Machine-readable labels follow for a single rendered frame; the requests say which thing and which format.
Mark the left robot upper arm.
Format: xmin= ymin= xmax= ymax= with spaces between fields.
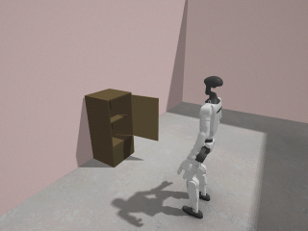
xmin=198 ymin=104 xmax=213 ymax=141

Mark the left robot forearm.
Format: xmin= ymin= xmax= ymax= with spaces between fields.
xmin=187 ymin=132 xmax=206 ymax=163

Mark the cupboard door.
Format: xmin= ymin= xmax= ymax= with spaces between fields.
xmin=131 ymin=94 xmax=159 ymax=141

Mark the robot right thigh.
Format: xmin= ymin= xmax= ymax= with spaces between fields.
xmin=197 ymin=163 xmax=207 ymax=175

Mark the right robot shin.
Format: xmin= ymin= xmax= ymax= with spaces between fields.
xmin=195 ymin=165 xmax=207 ymax=196

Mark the robot left hand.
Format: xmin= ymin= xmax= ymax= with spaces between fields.
xmin=177 ymin=159 xmax=193 ymax=180

